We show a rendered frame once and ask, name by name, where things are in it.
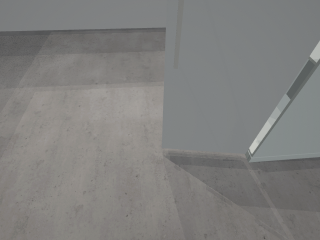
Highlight handle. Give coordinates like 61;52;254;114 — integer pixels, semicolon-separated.
173;0;184;69

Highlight fridge door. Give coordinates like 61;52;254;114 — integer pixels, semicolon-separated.
162;0;320;154

